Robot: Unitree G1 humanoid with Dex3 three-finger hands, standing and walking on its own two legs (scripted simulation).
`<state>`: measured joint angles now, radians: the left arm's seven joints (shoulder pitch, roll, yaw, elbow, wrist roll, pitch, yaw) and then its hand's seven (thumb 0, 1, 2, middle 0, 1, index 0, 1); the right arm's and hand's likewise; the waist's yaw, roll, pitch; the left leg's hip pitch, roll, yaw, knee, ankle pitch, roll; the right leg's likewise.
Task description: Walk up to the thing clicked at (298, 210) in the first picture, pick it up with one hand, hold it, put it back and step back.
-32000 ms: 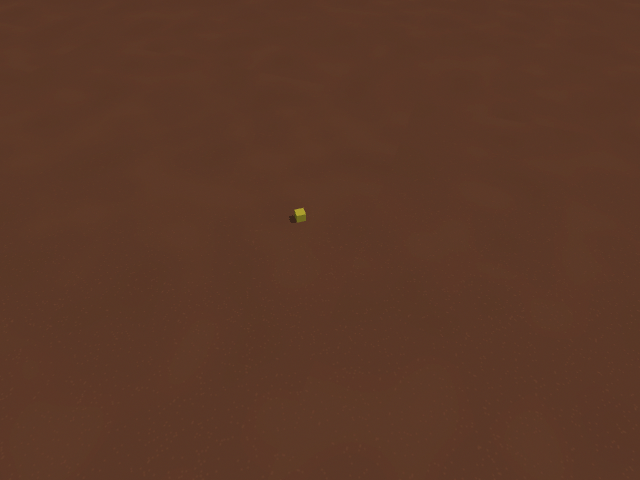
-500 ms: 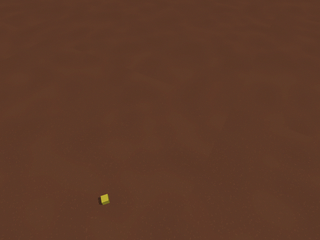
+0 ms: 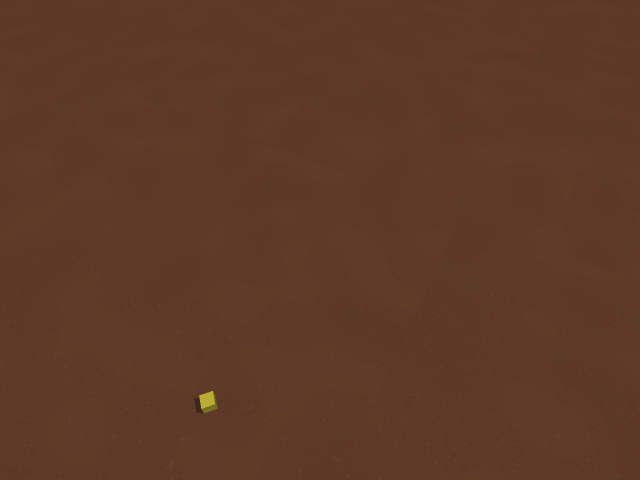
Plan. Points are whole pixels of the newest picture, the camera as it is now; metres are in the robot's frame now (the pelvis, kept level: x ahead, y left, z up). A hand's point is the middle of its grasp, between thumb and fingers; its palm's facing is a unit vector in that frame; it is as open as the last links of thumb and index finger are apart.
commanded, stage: stand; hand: left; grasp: from above
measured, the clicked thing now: (208, 402) +0.46 +0.34 -0.76
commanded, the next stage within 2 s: step back in 0.12 s
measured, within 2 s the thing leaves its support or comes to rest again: neither
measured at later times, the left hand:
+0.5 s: hand out of the picture +0.08 +0.32 -0.19, palm faces -0.03 -0.93 -0.37, open 7.4 cm
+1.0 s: hand out of the picture -0.07 +0.30 -0.16, palm faces -0.10 -0.91 -0.40, open 7.4 cm
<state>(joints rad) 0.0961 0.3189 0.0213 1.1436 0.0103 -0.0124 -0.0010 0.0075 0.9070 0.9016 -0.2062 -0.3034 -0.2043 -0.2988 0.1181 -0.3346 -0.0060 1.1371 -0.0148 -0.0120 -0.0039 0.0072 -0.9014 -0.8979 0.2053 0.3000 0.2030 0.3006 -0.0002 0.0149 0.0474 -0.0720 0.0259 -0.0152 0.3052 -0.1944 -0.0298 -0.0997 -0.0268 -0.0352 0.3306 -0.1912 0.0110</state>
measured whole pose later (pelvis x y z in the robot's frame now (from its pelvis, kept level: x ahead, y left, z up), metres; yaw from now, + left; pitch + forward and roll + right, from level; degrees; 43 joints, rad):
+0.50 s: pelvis -0.07 +0.05 -0.02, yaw +0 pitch -2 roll -1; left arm 0.01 0.41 0.07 0.91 0.01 0.06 0.04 0.01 0.91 0.90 -0.21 -0.30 -0.20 -0.30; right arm 0.14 -0.36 -0.06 0.98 -0.03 0.03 0.01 0.01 -0.90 -0.90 0.20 0.30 0.20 0.30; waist -0.02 -0.06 0.20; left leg -0.27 -0.04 -0.01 0.64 -0.35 0.05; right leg -0.44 0.05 0.16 0.91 -0.54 -0.01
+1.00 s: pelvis -0.18 +0.04 -0.02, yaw -6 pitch -3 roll +1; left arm 0.19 0.36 0.08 0.85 0.03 0.04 -0.01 0.01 0.91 0.90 -0.21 -0.30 -0.20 -0.30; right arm 0.11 -0.37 -0.05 0.88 -0.01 0.05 -0.01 0.01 -0.90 -0.90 0.21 0.30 0.21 0.30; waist 0.01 0.02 0.16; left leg -0.45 -0.06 -0.04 0.89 -0.45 0.01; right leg -0.24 0.03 0.05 0.65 -0.36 -0.03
